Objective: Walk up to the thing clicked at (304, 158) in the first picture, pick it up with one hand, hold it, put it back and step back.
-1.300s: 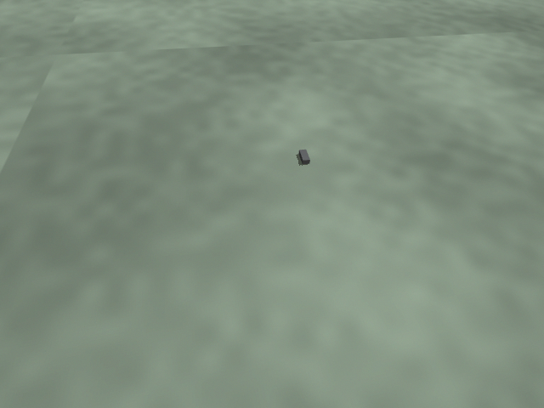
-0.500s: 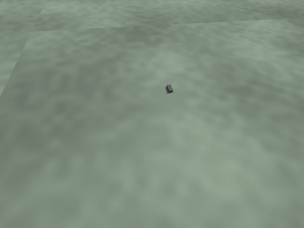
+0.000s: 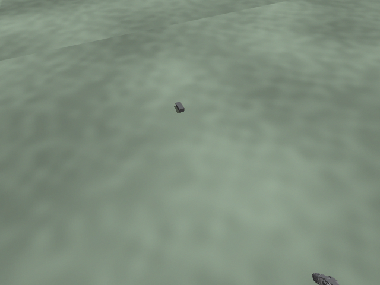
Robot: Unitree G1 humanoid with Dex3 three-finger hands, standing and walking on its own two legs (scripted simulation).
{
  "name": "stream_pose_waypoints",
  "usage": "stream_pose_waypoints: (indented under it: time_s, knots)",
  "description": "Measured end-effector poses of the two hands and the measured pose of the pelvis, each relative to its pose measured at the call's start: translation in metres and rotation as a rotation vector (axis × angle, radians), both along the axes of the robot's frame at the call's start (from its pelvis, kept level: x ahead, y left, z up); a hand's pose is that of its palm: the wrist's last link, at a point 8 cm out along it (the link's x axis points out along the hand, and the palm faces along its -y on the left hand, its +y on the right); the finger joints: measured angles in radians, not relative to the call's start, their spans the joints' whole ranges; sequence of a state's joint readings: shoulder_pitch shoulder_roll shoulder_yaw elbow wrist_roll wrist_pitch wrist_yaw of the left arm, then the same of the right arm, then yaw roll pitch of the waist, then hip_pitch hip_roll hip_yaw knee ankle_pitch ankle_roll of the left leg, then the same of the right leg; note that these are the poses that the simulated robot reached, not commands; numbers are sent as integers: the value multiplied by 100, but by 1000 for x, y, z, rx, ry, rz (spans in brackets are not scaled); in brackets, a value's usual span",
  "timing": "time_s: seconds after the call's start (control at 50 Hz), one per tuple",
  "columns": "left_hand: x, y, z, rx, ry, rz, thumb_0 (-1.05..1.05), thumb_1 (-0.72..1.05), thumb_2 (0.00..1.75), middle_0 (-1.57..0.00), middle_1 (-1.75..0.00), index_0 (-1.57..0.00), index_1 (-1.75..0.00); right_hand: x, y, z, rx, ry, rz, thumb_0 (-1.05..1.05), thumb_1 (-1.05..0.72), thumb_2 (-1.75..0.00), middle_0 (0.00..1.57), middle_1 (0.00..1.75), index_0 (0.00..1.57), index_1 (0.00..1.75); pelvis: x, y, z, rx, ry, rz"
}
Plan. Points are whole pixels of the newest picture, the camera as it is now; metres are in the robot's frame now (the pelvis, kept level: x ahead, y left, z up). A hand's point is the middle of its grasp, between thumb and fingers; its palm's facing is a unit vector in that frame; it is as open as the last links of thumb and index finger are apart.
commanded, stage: walk up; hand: left
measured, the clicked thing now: (179, 106) +1.52 +0.09 -0.76
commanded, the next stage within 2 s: none
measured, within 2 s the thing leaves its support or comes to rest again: neither
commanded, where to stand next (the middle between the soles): +1.15 +0.38 m, yaw -69 degrees
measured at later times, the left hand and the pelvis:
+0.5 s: hand (75, 222) +0.31 +0.31 -0.14, palm faces -0.29 -0.83 -0.49, open 7.4 cm; pelvis +0.23 +0.03 -0.02, yaw -17 degrees
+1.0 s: hand (129, 114) +0.74 +0.23 -0.13, palm faces -0.47 -0.69 -0.55, open 7.3 cm; pelvis +0.46 +0.06 -0.03, yaw -31 degrees
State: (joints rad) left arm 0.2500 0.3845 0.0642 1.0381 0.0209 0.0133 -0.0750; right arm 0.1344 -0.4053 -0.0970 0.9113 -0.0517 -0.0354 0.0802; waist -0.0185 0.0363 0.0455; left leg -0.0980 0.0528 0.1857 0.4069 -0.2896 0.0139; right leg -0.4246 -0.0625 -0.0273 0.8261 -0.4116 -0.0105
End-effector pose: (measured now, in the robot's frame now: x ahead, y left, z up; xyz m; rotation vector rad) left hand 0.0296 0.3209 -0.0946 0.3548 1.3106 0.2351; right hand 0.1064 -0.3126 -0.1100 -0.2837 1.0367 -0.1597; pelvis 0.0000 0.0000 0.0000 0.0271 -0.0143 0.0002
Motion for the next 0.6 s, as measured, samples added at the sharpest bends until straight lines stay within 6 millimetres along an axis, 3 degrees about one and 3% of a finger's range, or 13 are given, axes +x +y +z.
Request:
stream_pose_waypoints:
  time_s: [0.08, 0.16, 0.28, 0.36, 0.42, 0.48, 0.54, 0.6]
  knots:
    - [51, 5, 16, 63, -68, -69, 1, 90, 90, -21, -30, -21, -30, 2, -30, -14, -1, 10, -56, 0, -90, -89, 20, 30, 20, 30, 28, -12, -10, 10, -19, -62]
    - [86, 12, 13, 167, -162, -97, 0, 90, 90, -21, -30, -21, -30, 27, -56, -39, -22, 25, -65, 1, -90, -89, 20, 30, 20, 30, 53, -27, -37, -20, -21, -89]
    - [114, -4, 19, 148, -94, -116, 0, 90, 90, -21, -29, -21, -30, 87, -40, -20, 28, -47, -55, 1, -91, -89, 20, 30, 19, 30, 99, -20, -18, -56, -37, -160]
    - [156, -5, 20, 109, -63, -176, 0, 90, 90, -21, -30, -21, -30, 120, -28, -2, 42, -84, -70, 1, -91, -89, 20, 30, 20, 30, 140, -9, -7, -51, -22, -222]
    - [204, 3, 16, 94, -61, -237, 0, 90, 90, -21, -30, -21, -30, 138, -23, 5, 20, -76, -104, 1, -91, -89, 20, 30, 20, 30, 175, 4, -8, -60, -5, -261]
    - [265, 21, 6, 96, -74, -305, 0, 90, 90, -22, -30, -21, -30, 157, -17, 6, -16, -59, -155, 1, -91, -89, 20, 30, 20, 30, 213, 21, -15, -77, 7, -288]
    - [339, 45, -12, 117, -91, -380, 0, 89, 90, -22, -30, -21, -30, 173, -7, 3, -68, -57, -221, 1, -91, -89, 20, 30, 20, 30, 254, 41, -32, -74, 8, -317]
    - [418, 52, -22, 142, -128, -442, 1, 90, 90, -21, -30, -21, -30, 170, 12, 2, -91, -45, -312, 0, -91, -89, 20, 30, 20, 30, 281, 54, -37, -49, -6, -349]
